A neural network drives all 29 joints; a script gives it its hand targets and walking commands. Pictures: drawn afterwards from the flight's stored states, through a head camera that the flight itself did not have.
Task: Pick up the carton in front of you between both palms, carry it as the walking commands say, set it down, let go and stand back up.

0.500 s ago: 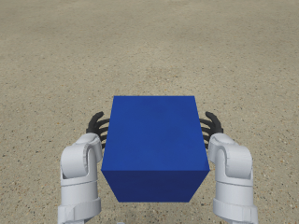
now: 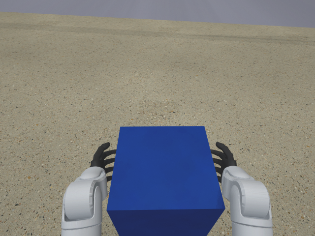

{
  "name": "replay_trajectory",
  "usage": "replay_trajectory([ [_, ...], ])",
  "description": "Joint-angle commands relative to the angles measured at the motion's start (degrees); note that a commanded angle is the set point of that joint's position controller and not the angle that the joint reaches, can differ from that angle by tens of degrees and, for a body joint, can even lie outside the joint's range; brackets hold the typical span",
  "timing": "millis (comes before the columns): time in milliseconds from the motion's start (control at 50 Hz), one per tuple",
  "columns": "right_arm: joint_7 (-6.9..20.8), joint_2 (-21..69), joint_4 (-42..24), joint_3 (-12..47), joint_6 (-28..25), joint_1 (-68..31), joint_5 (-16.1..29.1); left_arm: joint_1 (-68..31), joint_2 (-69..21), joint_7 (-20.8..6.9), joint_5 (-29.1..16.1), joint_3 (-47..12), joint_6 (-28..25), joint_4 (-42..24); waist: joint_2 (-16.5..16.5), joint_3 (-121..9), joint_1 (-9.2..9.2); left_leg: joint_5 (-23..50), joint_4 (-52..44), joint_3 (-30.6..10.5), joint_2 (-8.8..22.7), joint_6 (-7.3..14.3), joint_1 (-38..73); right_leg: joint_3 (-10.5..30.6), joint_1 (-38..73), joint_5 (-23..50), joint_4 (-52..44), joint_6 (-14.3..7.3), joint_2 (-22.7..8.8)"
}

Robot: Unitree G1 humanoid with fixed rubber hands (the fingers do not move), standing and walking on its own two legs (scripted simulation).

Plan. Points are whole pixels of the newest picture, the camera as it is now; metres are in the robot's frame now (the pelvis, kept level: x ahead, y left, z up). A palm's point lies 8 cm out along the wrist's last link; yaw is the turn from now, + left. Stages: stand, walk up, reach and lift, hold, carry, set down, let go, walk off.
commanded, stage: carry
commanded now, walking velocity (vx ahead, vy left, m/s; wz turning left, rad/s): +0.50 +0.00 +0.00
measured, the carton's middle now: (162, 187) +0.25 +0.00 +0.01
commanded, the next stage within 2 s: none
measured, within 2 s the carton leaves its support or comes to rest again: neither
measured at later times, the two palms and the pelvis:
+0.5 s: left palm (121, 91) +0.56 +0.13 +0.10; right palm (207, 91) +0.57 -0.17 +0.09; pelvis +0.30 -0.03 +0.00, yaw +2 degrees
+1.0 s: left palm (123, 54) +0.87 +0.16 +0.08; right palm (187, 54) +0.88 -0.14 +0.09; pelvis +0.62 +0.01 +0.00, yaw +0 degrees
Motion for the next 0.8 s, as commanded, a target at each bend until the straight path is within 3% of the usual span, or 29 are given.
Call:
replay_trajectory([
  [0,15.14,48.72,-5.10,38.90,1.10,-25.92,22.96,-27.26,-49.44,-13.26,-23.01,-40.42,0.37,-4.61,8.11,-2.00,-0.28,14.91,-4.27,-6.47,13.03,4.93,3.95,-2.99,-0.15,2.81,-4.00,-0.48,1.65],
  [60,14.61,46.44,-4.80,38.29,2.46,-26.27,22.14,-27.61,-46.95,-13.26,-23.10,-39.43,1.83,-4.40,8.97,-1.49,-0.25,20.79,0.88,-4.75,12.80,3.72,4.77,-5.22,5.72,0.85,-7.90,-1.82,2.99],
  [100,14.35,45.27,-4.54,38.30,3.32,-27.17,22.01,-27.19,-46.05,-13.30,-22.85,-38.40,2.55,-2.98,5.41,-6.45,1.09,27.88,16.39,0.57,9.48,1.07,-1.74,-8.29,23.59,-2.92,-10.40,-2.98,5.83],
  [120,14.30,44.19,-4.85,38.33,3.85,-28.33,22.08,-26.00,-45.56,-13.34,-22.35,-37.60,2.77,-1.86,-0.39,-10.63,2.61,19.03,29.22,1.71,7.41,-1.27,-10.90,4.18,34.76,-9.27,-13.17,-4.89,-2.39],
  [140,14.31,45.24,-6.07,39.22,4.51,-30.62,22.90,-26.63,-45.09,-13.37,-21.58,-36.58,2.46,-0.23,-15.55,-14.21,3.07,4.06,46.27,0.77,0.37,-3.94,-26.81,30.03,45.30,-12.60,-19.21,-12.72,-15.99],
  [160,14.55,46.13,-5.67,39.40,4.50,-31.70,23.26,-26.78,-46.79,-13.41,-22.11,-36.81,2.40,-0.15,-17.18,-12.50,2.67,-12.99,54.91,-6.00,-1.38,-3.01,-36.06,36.51,46.59,-1.68,-21.98,-14.83,-18.25],
  [180,14.75,48.29,-4.48,39.45,4.15,-31.73,23.57,-28.18,-48.54,-13.58,-22.83,-36.98,2.27,-1.50,-12.67,-12.76,2.18,-12.97,59.41,-9.58,2.06,-1.31,-37.49,30.17,45.05,4.29,-20.26,-14.26,-17.46],
  [200,14.87,49.92,-4.26,39.25,3.60,-31.84,23.63,-29.15,-50.77,-13.81,-23.34,-37.50,1.99,-2.04,-6.93,-13.00,2.00,-10.41,58.81,-10.50,4.40,-0.73,-37.10,25.20,42.12,6.56,-19.51,-12.56,-16.10],
  [220,14.87,51.42,-4.26,39.34,3.05,-31.75,23.53,-30.50,-52.48,-14.07,-23.88,-38.23,1.58,-3.05,-3.13,-12.25,1.64,-6.59,54.79,-11.08,6.12,-0.64,-36.00,20.90,38.43,4.97,-20.79,-10.40,-14.89],
  [260,14.46,52.93,-5.08,40.04,2.07,-31.56,22.74,-31.83,-54.41,-14.67,-24.71,-39.27,0.85,-4.23,-4.88,-11.65,1.36,-1.92,47.90,-9.29,6.39,-1.08,-32.29,13.89,33.42,1.26,-23.48,-8.00,-12.69],
  [320,13.66,53.90,-5.99,40.31,1.38,-30.40,21.84,-31.14,-53.18,-15.06,-25.60,-39.58,0.76,-5.64,-7.40,-9.77,1.61,1.72,38.91,-6.70,6.06,-2.23,-32.47,8.97,32.23,-3.05,-27.16,-8.61,-11.15],
  [400,12.91,51.73,-6.75,39.98,2.04,-27.71,21.03,-28.65,-50.25,-15.04,-25.15,-39.08,1.50,-6.22,-7.28,-6.77,1.88,7.85,25.23,-3.03,4.93,-2.88,-32.47,3.76,34.65,5.11,-26.58,-8.52,-8.86],
  [520,14.04,49.56,-4.55,39.28,3.50,-26.83,21.40,-25.80,-48.63,-14.68,-22.64,-38.00,2.37,-2.60,-9.27,-1.70,2.20,11.91,14.23,0.60,2.92,-1.20,-27.56,0.06,36.88,13.28,-22.66,-6.21,-8.32],
  [560,14.52,49.79,-3.46,38.88,3.49,-26.44,21.61,-26.55,-48.91,-14.62,-22.53,-38.30,2.33,-1.96,-7.93,-3.58,1.23,9.72,10.65,4.10,0.52,-0.43,-17.38,-3.42,34.79,19.41,-13.60,-4.61,-6.83],
  [580,14.73,49.70,-2.47,38.35,3.35,-25.66,21.59,-26.76,-49.03,-14.58,-22.51,-38.54,2.28,-1.86,-5.15,-6.94,0.50,6.43,10.90,5.67,-1.31,-0.10,-6.28,-5.77,30.05,20.83,-4.25,-3.29,-4.65],
  [600,14.88,49.67,-1.51,37.86,3.17,-24.47,21.33,-27.21,-48.61,-14.62,-22.45,-38.63,2.24,-1.81,1.11,-10.59,-0.90,1.20,8.50,-6.13,7.24,0.82,4.22,-5.60,21.27,9.43,8.76,-1.18,-3.05],
  [620,15.13,49.83,0.04,37.34,2.33,-25.12,20.64,-29.53,-49.46,-14.61,-23.42,-40.00,2.54,-3.70,17.45,-15.28,-1.08,-5.17,2.31,-33.06,21.79,9.19,16.69,-4.68,4.04,-5.18,26.08,1.70,4.39],
  [640,15.33,51.88,-0.03,37.82,1.80,-25.01,21.65,-30.58,-50.23,-14.77,-23.55,-40.57,2.06,-3.69,17.78,-13.20,-0.47,3.67,-1.75,-39.40,23.50,11.17,17.59,1.94,-5.35,-20.86,34.02,0.62,5.92],
  [680,15.62,55.38,-2.72,39.02,0.61,-27.78,23.00,-31.40,-53.92,-14.94,-23.93,-41.31,0.45,-3.61,7.88,-13.20,-0.43,15.82,1.87,-27.54,20.96,9.42,13.33,6.36,-6.57,-17.73,38.06,-2.24,0.64],
  [700,15.68,56.58,-3.63,39.55,0.06,-28.57,23.53,-30.91,-55.50,-14.85,-23.95,-41.58,-0.28,-3.36,3.44,-12.65,-0.12,16.66,1.10,-23.11,19.74,7.35,9.34,7.16,-4.81,-13.97,34.02,-2.49,-1.20],
  [740,15.86,57.33,-4.95,40.29,-0.78,-28.69,24.25,-29.07,-57.04,-14.40,-23.58,-41.86,-1.43,-3.50,5.44,-12.99,0.18,13.04,-1.14,-16.57,17.51,4.87,6.03,5.45,-1.62,-9.56,27.98,-1.98,-1.33],
  [780,16.23,56.56,-5.40,40.65,-1.16,-26.52,24.45,-26.22,-57.07,-13.76,-22.70,-42.07,-2.26,-3.44,7.32,-12.03,0.24,11.04,-3.22,-13.07,16.39,5.13,5.50,3.65,-1.81,-7.50,22.25,-1.03,-0.86],
])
